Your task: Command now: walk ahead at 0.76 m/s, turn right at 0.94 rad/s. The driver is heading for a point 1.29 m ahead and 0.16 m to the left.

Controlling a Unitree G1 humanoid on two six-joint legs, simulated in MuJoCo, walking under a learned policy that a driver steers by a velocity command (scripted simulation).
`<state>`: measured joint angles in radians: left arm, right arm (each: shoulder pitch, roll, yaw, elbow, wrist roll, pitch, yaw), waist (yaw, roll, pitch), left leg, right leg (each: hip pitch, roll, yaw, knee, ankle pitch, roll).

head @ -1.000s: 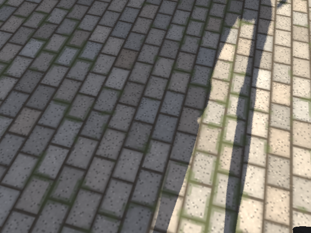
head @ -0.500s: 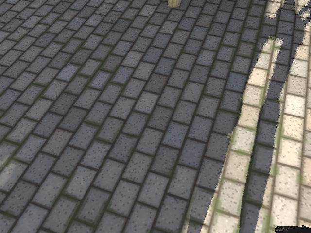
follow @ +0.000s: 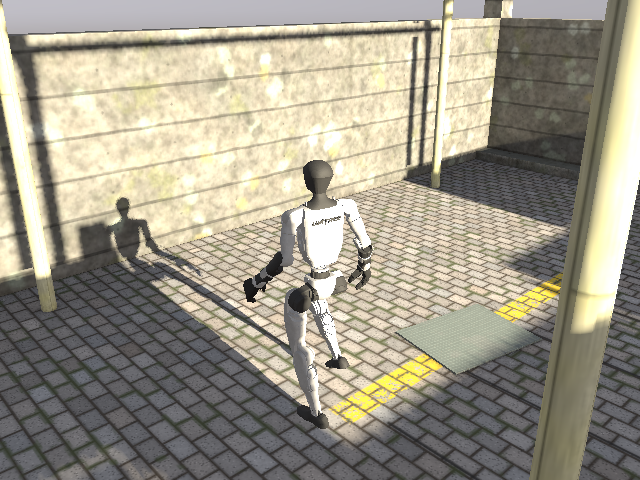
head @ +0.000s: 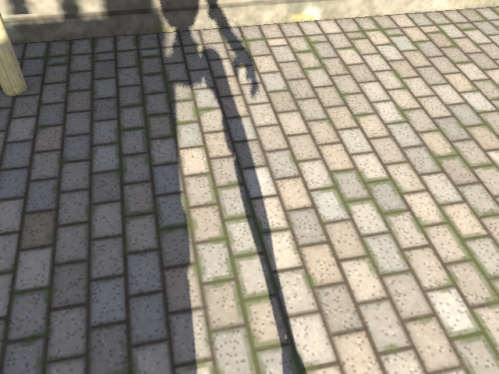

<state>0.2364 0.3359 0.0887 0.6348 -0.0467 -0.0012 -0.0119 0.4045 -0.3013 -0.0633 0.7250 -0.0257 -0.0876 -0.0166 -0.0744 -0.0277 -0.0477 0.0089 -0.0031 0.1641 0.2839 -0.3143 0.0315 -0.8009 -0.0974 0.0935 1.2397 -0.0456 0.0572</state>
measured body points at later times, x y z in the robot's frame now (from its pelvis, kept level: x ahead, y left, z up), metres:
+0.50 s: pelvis +0.34 -0.14 -0.01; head +0.35 -0.15 +0.44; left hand +0.46 +0.10 -0.12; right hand +0.39 -0.43 -0.12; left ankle +0.43 +0.04 -0.63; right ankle +0.29 -0.19 -0.74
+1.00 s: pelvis +0.78 -0.19 -0.01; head +0.79 -0.18 +0.44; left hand +1.01 +0.05 -0.03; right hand +0.82 -0.44 -0.13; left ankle +0.74 -0.15 -0.74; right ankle +0.95 -0.39 -0.66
